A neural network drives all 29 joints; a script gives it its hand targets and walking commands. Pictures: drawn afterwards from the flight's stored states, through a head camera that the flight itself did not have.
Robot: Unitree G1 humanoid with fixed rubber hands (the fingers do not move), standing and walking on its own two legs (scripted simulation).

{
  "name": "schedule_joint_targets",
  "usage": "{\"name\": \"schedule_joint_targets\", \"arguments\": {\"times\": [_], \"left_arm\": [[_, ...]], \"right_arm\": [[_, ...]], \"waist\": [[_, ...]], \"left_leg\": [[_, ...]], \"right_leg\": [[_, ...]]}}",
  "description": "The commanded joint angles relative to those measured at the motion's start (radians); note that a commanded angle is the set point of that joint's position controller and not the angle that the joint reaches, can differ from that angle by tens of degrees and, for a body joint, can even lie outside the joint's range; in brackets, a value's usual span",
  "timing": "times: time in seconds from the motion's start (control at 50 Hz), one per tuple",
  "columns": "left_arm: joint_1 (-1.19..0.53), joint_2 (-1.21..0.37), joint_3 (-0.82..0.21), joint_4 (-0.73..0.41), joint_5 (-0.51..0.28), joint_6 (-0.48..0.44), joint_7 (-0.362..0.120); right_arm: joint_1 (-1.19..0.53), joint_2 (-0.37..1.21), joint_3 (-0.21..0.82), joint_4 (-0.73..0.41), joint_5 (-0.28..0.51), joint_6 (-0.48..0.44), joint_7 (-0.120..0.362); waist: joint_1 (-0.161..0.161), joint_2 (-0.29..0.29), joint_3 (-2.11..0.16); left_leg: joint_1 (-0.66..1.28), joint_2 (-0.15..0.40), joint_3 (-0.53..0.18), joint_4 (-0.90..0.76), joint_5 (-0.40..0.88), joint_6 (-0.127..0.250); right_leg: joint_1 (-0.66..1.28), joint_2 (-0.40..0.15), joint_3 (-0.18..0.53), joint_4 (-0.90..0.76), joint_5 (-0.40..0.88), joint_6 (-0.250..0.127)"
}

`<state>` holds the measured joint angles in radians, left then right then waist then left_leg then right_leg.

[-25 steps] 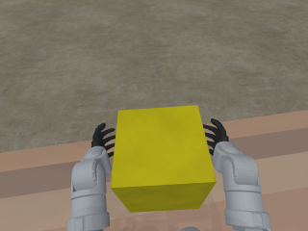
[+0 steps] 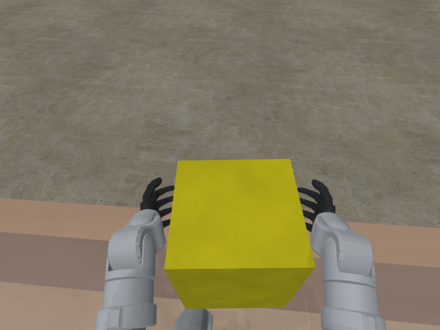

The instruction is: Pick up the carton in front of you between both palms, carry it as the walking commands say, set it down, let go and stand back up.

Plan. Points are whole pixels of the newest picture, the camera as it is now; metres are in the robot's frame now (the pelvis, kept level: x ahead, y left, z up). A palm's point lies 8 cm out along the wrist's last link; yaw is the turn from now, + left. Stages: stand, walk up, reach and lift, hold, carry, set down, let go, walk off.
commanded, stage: carry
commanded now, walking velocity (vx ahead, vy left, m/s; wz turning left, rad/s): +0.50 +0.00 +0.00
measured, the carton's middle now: (234, 238) +0.31 +0.03 -0.01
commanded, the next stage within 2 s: none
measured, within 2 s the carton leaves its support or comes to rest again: neither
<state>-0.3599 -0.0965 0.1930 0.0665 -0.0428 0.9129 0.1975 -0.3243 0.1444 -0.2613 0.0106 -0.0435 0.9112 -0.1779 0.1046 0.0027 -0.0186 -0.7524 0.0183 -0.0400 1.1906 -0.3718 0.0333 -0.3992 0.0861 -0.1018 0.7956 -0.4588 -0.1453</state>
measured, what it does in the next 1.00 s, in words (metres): goes down: left foot 0.11 m lower, then right foot 0.11 m lower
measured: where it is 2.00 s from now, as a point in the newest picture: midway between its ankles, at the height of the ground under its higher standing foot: (251, 184)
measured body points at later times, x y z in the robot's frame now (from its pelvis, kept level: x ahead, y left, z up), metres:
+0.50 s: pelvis +0.33 +0.01 -0.11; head +0.35 +0.00 +0.34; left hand +0.67 +0.14 -0.06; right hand +0.64 -0.17 -0.06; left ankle +0.27 +0.07 -0.81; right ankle +0.44 -0.14 -0.77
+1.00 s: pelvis +0.65 -0.05 -0.21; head +0.70 -0.06 +0.23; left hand +0.97 +0.13 -0.16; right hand +0.99 -0.17 -0.17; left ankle +0.80 +0.10 -0.89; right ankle +0.58 -0.09 -0.91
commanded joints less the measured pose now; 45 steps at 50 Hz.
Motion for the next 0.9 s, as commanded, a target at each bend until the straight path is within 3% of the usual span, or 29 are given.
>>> {"name": "schedule_joint_targets", "arguments": {"times": [0.0, 0.06, 0.14, 0.18, 0.2, 0.22, 0.24, 0.26, 0.28, 0.32, 0.36, 0.4, 0.42, 0.46, 0.5, 0.56, 0.58, 0.6, 0.62, 0.64, 0.66, 0.68, 0.7, 0.72, 0.74, 0.76, 0.8, 0.84, 0.88], "left_arm": [[-0.655, -0.868, -0.672, -0.169, -0.245, -0.049, -0.104], [-0.592, -0.814, -0.646, -0.171, -0.218, -0.063, -0.098], [-0.502, -0.746, -0.622, -0.165, -0.183, -0.051, -0.068], [-0.49, -0.712, -0.622, -0.166, -0.173, -0.032, -0.059], [-0.519, -0.697, -0.609, -0.169, -0.172, -0.021, -0.055], [-0.517, -0.698, -0.592, -0.155, -0.149, -0.007, -0.05], [-0.474, -0.655, -0.556, -0.098, -0.121, 0.019, -0.04], [-0.46, -0.625, -0.526, -0.111, -0.114, 0.028, -0.031], [-0.469, -0.626, -0.497, -0.143, -0.088, 0.029, -0.023], [-0.506, -0.664, -0.46, -0.112, -0.045, 0.027, -0.015], [-0.485, -0.683, -0.443, -0.103, -0.033, 0.009, -0.021], [-0.533, -0.732, -0.456, -0.107, -0.03, -0.01, -0.034], [-0.538, -0.756, -0.466, -0.104, -0.027, -0.021, -0.04], [-0.572, -0.779, -0.489, -0.124, -0.043, -0.046, -0.052], [-0.606, -0.758, -0.517, -0.159, -0.057, -0.063, -0.049], [-0.543, -0.725, -0.545, -0.18, -0.057, -0.061, -0.038], [-0.528, -0.702, -0.544, -0.187, -0.06, -0.055, -0.035], [-0.499, -0.67, -0.529, -0.198, -0.058, -0.05, -0.031], [-0.452, -0.638, -0.519, -0.17, -0.047, -0.038, -0.027], [-0.429, -0.616, -0.512, -0.173, -0.049, -0.031, -0.024], [-0.436, -0.602, -0.515, -0.172, -0.056, -0.023, -0.023], [-0.406, -0.58, -0.503, -0.11, -0.061, -0.006, -0.015], [-0.438, -0.595, -0.535, -0.141, -0.094, 0.0, -0.011], [-0.464, -0.646, -0.573, -0.146, -0.118, 0.001, -0.016], [-0.491, -0.691, -0.569, -0.146, -0.134, 0.001, -0.027], [-0.535, -0.715, -0.572, -0.157, -0.154, -0.001, -0.036], [-0.639, -0.794, -0.66, -0.234, -0.226, -0.02, -0.061], [-0.695, -0.835, -0.69, -0.254, -0.266, -0.037, -0.086], [-0.687, -0.841, -0.698, -0.244, -0.277, -0.049, -0.098]], "right_arm": [[-0.633, 0.736, 0.604, -0.129, 0.143, -0.062, 0.018], [-0.629, 0.707, 0.634, -0.166, 0.148, -0.07, 0.014], [-0.59, 0.637, 0.637, -0.194, 0.158, -0.043, 0.001], [-0.522, 0.591, 0.605, -0.162, 0.133, -0.019, -0.004], [-0.511, 0.569, 0.595, -0.154, 0.128, -0.006, -0.006], [-0.493, 0.554, 0.592, -0.118, 0.129, 0.008, -0.008], [-0.448, 0.544, 0.583, -0.072, 0.116, 0.021, -0.018], [-0.464, 0.552, 0.589, -0.082, 0.139, 0.031, -0.019], [-0.505, 0.597, 0.621, -0.085, 0.178, 0.032, -0.012], [-0.632, 0.681, 0.651, -0.11, 0.242, 0.026, 0.007], [-0.674, 0.713, 0.697, -0.132, 0.278, 0.014, 0.019], [-0.73, 0.78, 0.729, -0.127, 0.295, -0.007, 0.035], [-0.737, 0.809, 0.74, -0.129, 0.293, -0.017, 0.046], [-0.762, 0.822, 0.75, -0.136, 0.312, -0.038, 0.058], [-0.724, 0.806, 0.744, -0.135, 0.317, -0.051, 0.059], [-0.638, 0.755, 0.722, -0.119, 0.292, -0.059, 0.043], [-0.608, 0.742, 0.717, -0.111, 0.284, -0.056, 0.037], [-0.586, 0.711, 0.702, -0.117, 0.268, -0.053, 0.029], [-0.538, 0.691, 0.689, -0.092, 0.25, -0.041, 0.021], [-0.532, 0.667, 0.677, -0.099, 0.239, -0.031, 0.013], [-0.528, 0.659, 0.667, -0.105, 0.219, -0.021, 0.005], [-0.507, 0.61, 0.621, -0.067, 0.186, -0.007, -0.01], [-0.473, 0.584, 0.57, -0.075, 0.159, 0.001, -0.017], [-0.483, 0.58, 0.545, -0.085, 0.143, 0.009, -0.02], [-0.509, 0.608, 0.547, -0.072, 0.149, 0.01, -0.019], [-0.528, 0.619, 0.534, -0.054, 0.142, 0.004, -0.015], [-0.54, 0.666, 0.545, -0.1, 0.146, -0.018, -0.001], [-0.577, 0.686, 0.546, -0.121, 0.128, -0.04, 0.001], [-0.591, 0.691, 0.568, -0.141, 0.12, -0.059, 0.002]], "waist": [[-0.023, -0.019, -0.356], [0.023, -0.072, -0.326], [0.037, -0.115, -0.312], [-0.139, -0.087, -0.425], [-0.225, 0.031, -0.433], [-0.202, 0.184, -0.409], [-0.177, 0.178, -0.437], [-0.201, 0.173, -0.486], [-0.201, 0.117, -0.451], [-0.169, -0.024, -0.334], [-0.172, -0.019, -0.394], [-0.169, 0.062, -0.378], [-0.163, 0.063, -0.4], [-0.183, -0.018, -0.343], [-0.225, 0.021, -0.31], [-0.227, 0.101, -0.312], [-0.215, 0.107, -0.317], [-0.15, 0.133, -0.349], [-0.06, 0.079, -0.402], [0.014, -0.05, -0.436], [0.007, -0.208, -0.438], [-0.027, -0.204, -0.455], [-0.01, -0.192, -0.504], [0.018, -0.101, -0.493], [0.008, -0.011, -0.394], [0.002, -0.009, -0.35], [0.01, -0.07, -0.468], [-0.016, -0.061, -0.436], [-0.022, -0.071, -0.461]], "left_leg": [[-0.112, 0.03, 0.004, -0.19, 0.364, 0.018], [0.13, -0.065, 0.15, -0.533, 0.621, 0.022], [0.303, -0.079, 0.164, -0.724, 0.713, 0.034], [0.635, -0.092, 0.215, -0.68, 0.705, 0.068], [0.785, -0.022, 0.119, -0.709, 0.607, 0.122], [0.983, 0.143, -0.074, -0.565, 0.845, 0.17], [1.078, 0.233, -0.301, -0.538, 0.994, 0.214], [1.135, 0.333, -0.465, -0.595, 0.744, 0.325], [1.037, 0.323, -0.536, -0.605, 0.552, 0.351], [0.799, 0.214, -0.427, -0.61, 0.513, 0.261], [0.764, 0.266, -0.477, -0.639, 0.416, 0.315], [0.666, 0.247, -0.436, -0.672, 0.491, 0.306], [0.669, 0.252, -0.397, -0.641, 0.554, 0.287], [0.693, 0.134, -0.271, -0.495, 0.54, 0.217], [0.632, 0.032, -0.119, -0.48, 0.404, 0.178], [0.505, 0.035, -0.101, -0.473, 0.298, 0.167], [0.55, 0.037, -0.09, -0.411, 0.311, 0.159], [0.516, 0.043, -0.019, -0.283, 0.388, 0.127], [0.488, 0.035, 0.051, -0.084, 0.557, 0.09], [0.416, 0.012, 0.097, 0.192, 0.513, 0.048], [0.107, -0.077, 0.079, 0.391, -0.154, 0.015], [-0.082, -0.114, 0.036, 0.485, -0.275, 0.006], [-0.16, -0.084, 0.008, 0.51, -0.241, 0.015], [-0.19, -0.048, -0.016, 0.442, -0.202, 0.02], [-0.175, -0.03, -0.025, 0.36, -0.172, 0.013], [-0.186, -0.023, -0.007, 0.299, -0.162, 0.008], [-0.186, 0.011, -0.063, 0.177, -0.14, -0.002], [-0.097, 0.009, -0.035, -0.03, -0.106, -0.009], [-0.064, 0.019, -0.008, 0.019, 0.062, -0.003]], "right_leg": [[0.352, -0.235, 0.352, -0.129, 0.631, -0.065], [0.265, -0.117, 0.206, -0.114, 0.526, -0.012], [0.281, -0.14, 0.202, 0.011, 0.475, -0.003], [0.203, -0.15, 0.091, 0.346, 0.784, 0.053], [0.053, -0.119, 0.062, 0.653, 0.652, 0.095], [-0.274, -0.035, 0.065, 0.825, -0.103, 0.116], [-0.444, -0.002, 0.108, 0.852, -0.209, 0.126], [-0.544, -0.023, 0.134, 0.875, -0.186, 0.13], [-0.562, -0.07, 0.192, 0.796, -0.13, 0.105], [-0.531, -0.102, 0.168, 0.585, -0.012, 0.116], [-0.493, -0.131, 0.198, 0.444, -0.015, 0.138], [-0.395, -0.135, 0.151, 0.347, 0.033, 0.143], [-0.391, -0.149, 0.154, 0.4, 0.185, 0.131], [-0.454, -0.156, 0.154, 0.197, 0.434, 0.106], [-0.319, -0.096, 0.059, -0.083, 0.635, 0.109], [-0.056, -0.056, 0.002, -0.212, 0.764, 0.106], [-0.041, -0.064, 0.003, -0.26, 0.764, 0.104], [0.096, -0.054, -0.059, -0.219, 0.844, 0.085], [0.276, -0.03, -0.089, -0.259, 0.81, 0.082], [0.421, -0.081, -0.023, -0.329, 0.741, 0.05], [0.64, -0.251, 0.202, -0.174, 0.981, -0.002], [0.753, -0.375, 0.487, -0.161, 1.054, -0.068], [0.737, -0.449, 0.639, -0.208, 0.676, -0.163], [0.676, -0.453, 0.733, -0.271, 0.417, -0.206], [0.544, -0.364, 0.659, -0.252, 0.571, -0.153], [0.519, -0.323, 0.554, -0.209, 0.702, -0.108], [0.527, -0.365, 0.647, -0.18, 0.57, -0.167], [0.425, -0.349, 0.576, -0.233, 0.591, -0.165], [0.411, -0.354, 0.527, -0.222, 0.657, -0.157]]}}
